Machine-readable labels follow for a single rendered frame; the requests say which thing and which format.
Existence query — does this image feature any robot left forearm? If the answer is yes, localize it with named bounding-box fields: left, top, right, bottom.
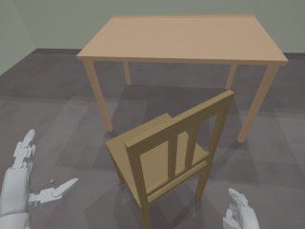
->
left=0, top=212, right=31, bottom=229

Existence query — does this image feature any chair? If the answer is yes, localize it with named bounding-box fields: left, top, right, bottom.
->
left=105, top=90, right=234, bottom=229

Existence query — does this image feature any table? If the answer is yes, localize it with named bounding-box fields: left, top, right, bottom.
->
left=76, top=13, right=289, bottom=143

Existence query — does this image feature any robot left hand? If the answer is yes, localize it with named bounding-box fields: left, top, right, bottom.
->
left=0, top=129, right=79, bottom=218

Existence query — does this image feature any robot right hand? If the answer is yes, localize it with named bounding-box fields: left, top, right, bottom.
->
left=223, top=188, right=260, bottom=229

